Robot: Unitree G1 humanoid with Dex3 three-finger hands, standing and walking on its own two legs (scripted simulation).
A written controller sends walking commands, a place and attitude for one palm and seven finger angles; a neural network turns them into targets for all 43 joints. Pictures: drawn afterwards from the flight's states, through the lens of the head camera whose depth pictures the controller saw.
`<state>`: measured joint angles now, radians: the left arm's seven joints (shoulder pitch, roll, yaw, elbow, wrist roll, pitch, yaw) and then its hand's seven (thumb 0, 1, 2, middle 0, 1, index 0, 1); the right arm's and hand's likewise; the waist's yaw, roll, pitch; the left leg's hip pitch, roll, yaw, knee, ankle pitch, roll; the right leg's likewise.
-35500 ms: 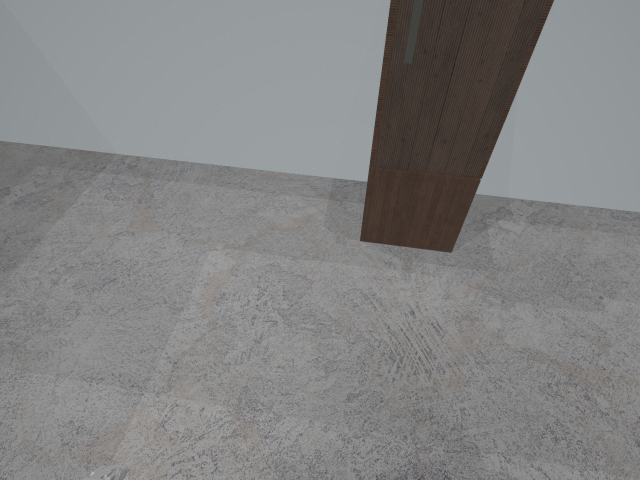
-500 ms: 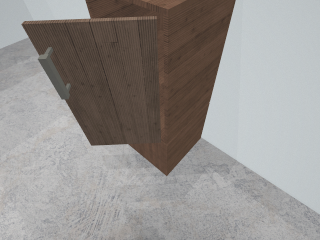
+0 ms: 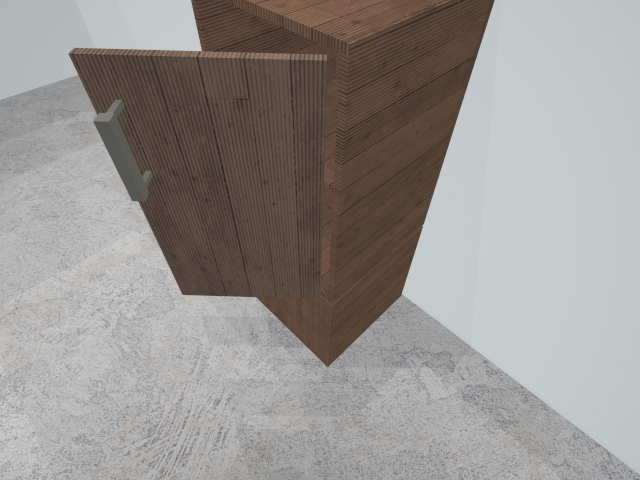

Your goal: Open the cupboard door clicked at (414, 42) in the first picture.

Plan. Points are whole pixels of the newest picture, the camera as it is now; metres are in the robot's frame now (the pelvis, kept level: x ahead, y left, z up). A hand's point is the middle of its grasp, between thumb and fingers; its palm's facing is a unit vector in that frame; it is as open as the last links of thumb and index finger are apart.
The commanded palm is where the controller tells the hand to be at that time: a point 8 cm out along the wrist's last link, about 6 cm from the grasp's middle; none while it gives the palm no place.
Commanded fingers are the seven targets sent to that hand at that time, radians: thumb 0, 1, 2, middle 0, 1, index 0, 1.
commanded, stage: look again from close up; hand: left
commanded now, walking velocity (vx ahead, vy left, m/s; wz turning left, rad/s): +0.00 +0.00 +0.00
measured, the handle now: (129, 152) +0.54 +0.33 +0.10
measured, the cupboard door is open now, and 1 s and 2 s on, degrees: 44 44 44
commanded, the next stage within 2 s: shuffle to correct the standing spot in 0.54 s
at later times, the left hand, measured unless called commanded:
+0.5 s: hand out of the picture +0.04 +0.25 -0.16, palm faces +0.02 -0.96 -0.29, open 7.4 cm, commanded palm none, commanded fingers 0.00 0.90 0.90 -0.20 -0.30 -0.20 -0.30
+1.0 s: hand out of the picture -0.08 +0.25 -0.19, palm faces +0.01 -0.99 -0.16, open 7.4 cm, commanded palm none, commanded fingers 0.00 0.90 0.90 -0.20 -0.30 -0.20 -0.30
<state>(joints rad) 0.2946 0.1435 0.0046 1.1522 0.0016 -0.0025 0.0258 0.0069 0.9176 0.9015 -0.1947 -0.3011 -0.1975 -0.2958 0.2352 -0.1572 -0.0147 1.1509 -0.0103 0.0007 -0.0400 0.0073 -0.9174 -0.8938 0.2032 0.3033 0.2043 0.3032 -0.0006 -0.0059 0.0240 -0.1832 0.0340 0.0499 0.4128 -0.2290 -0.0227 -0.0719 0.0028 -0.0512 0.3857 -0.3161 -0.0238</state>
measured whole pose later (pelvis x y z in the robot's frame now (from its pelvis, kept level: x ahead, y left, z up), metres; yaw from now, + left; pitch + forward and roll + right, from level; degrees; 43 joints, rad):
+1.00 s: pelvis -0.03 +0.08 -0.01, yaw -2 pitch -1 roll -1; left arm 0.39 0.16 0.03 1.07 0.03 0.05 0.02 0.01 0.91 0.90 -0.20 -0.30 -0.20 -0.30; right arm 0.40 -0.17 -0.02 1.08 -0.02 0.02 -0.01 0.01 -0.91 -0.89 0.20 0.30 0.20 0.30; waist 0.00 -0.02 0.02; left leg -0.28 -0.03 0.12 0.58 -0.28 0.10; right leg -0.23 -0.08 -0.01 0.68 -0.44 0.00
